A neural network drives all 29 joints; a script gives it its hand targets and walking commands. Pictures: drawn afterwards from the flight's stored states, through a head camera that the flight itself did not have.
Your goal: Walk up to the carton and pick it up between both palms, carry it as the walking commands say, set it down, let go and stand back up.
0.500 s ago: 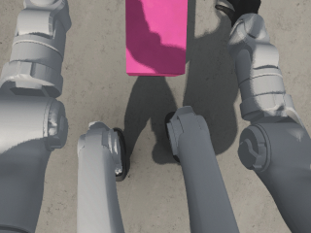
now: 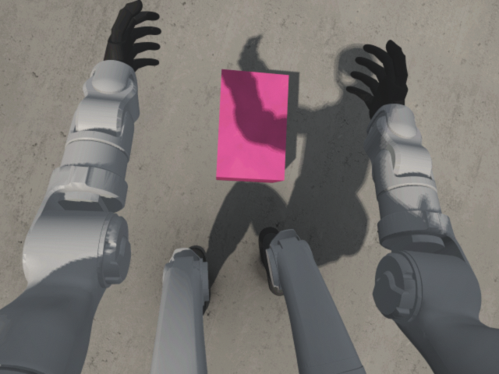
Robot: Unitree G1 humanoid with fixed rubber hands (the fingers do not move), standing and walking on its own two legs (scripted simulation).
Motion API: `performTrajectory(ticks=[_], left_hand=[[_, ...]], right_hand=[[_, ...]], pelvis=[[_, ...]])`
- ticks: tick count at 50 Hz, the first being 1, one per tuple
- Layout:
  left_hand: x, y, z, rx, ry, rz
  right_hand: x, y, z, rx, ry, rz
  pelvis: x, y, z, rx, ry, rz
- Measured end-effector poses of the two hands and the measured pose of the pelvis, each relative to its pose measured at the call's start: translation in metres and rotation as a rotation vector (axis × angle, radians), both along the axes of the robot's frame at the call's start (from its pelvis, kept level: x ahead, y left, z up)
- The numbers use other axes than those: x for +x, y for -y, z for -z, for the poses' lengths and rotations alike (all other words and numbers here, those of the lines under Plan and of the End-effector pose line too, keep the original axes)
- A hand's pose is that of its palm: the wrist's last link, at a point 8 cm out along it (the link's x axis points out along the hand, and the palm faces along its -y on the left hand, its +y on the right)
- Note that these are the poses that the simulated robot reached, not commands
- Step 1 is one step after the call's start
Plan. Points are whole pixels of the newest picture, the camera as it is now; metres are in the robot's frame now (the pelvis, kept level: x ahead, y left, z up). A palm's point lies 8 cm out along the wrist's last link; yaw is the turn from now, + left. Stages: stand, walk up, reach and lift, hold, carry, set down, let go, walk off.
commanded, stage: set down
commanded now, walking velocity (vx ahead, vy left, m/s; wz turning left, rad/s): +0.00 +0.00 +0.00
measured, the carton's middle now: (249, 131) +0.52 -0.10 -0.52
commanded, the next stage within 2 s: let go in 0.30 s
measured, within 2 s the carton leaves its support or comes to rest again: neither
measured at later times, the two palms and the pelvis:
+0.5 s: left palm (103, 94) +0.49 +0.13 -0.04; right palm (416, 126) +0.41 -0.23 -0.03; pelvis +0.03 -0.01 +0.09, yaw +1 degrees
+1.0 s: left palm out of the picture +0.32 +0.20 +0.08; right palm out of the picture +0.26 -0.24 +0.10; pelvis +0.08 -0.01 +0.17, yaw +0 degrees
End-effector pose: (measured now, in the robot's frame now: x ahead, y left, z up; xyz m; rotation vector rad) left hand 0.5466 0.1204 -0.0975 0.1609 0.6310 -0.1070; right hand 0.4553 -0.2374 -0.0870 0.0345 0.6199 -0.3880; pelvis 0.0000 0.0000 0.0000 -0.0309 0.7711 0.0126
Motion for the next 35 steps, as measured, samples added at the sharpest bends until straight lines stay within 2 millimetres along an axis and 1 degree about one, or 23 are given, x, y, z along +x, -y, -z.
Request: performTrajectory(ticks=[7,10,14,16,18,21,25,28,30,33,35], left_hand=[[0.000,0.003,-0.041,-0.008,0.001,0.006],[0.001,0.003,-0.055,-0.008,-0.007,0.003],[0.002,0.003,-0.064,-0.006,-0.013,-0.007],[0.001,0.003,-0.065,-0.003,-0.010,-0.017],[-0.004,0.002,-0.063,0.013,-0.012,-0.026],[-0.022,-0.001,-0.060,0.039,-0.012,-0.049],[-0.062,-0.009,-0.062,0.074,-0.031,-0.091],[-0.093,-0.016,-0.070,0.089,-0.067,-0.114],[-0.113,-0.020,-0.079,0.099,-0.085,-0.121],[-0.138,-0.025,-0.095,0.099,-0.103,-0.126],[-0.151,-0.029,-0.106,0.095,-0.111,-0.130]], right_hand=[[-0.004,0.004,-0.039,0.010,0.004,0.008],[-0.005,0.005,-0.052,0.000,-0.007,-0.005],[-0.004,0.002,-0.057,-0.006,-0.016,-0.027],[-0.004,-0.001,-0.056,-0.019,-0.027,-0.049],[-0.006,-0.003,-0.055,-0.030,-0.036,-0.075],[-0.017,-0.006,-0.055,-0.043,-0.056,-0.130],[-0.048,-0.003,-0.061,-0.049,-0.109,-0.197],[-0.073,0.007,-0.074,-0.055,-0.151,-0.231],[-0.089,0.013,-0.086,-0.053,-0.172,-0.252],[-0.110,0.019,-0.104,-0.059,-0.188,-0.279],[-0.123,0.022,-0.116,-0.059,-0.193,-0.282]], pelvis=[[0.009,0.001,-0.039,0.011,0.019,0.006],[0.013,0.001,-0.053,0.014,0.027,0.007],[0.017,0.003,-0.063,0.017,0.025,0.010],[0.018,0.004,-0.066,0.017,0.023,0.008],[0.020,0.005,-0.069,0.018,0.023,0.005],[0.024,0.007,-0.075,0.019,0.036,0.003],[0.031,0.011,-0.088,0.022,0.091,0.000],[0.036,0.013,-0.101,0.026,0.153,-0.002],[0.039,0.014,-0.109,0.029,0.196,0.002],[0.046,0.016,-0.120,0.031,0.259,0.009],[0.050,0.017,-0.126,0.032,0.305,0.012]])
